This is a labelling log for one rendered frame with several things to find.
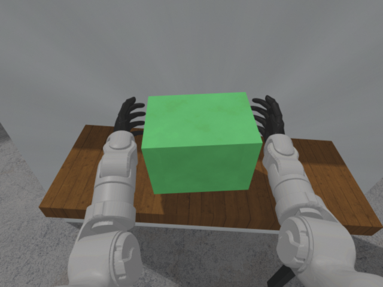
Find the right robot forearm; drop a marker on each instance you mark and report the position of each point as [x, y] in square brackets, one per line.
[289, 183]

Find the left robot hand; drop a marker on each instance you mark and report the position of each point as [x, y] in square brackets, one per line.
[124, 117]

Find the right robot upper arm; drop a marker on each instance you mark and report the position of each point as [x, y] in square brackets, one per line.
[321, 254]

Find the left robot forearm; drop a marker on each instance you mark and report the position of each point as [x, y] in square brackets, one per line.
[112, 203]

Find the right robot hand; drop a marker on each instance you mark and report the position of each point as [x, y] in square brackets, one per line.
[272, 123]

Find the left robot upper arm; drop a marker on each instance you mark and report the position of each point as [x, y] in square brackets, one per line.
[105, 260]

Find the carton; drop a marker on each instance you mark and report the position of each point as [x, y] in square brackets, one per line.
[200, 142]

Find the table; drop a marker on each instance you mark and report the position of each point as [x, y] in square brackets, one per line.
[72, 191]

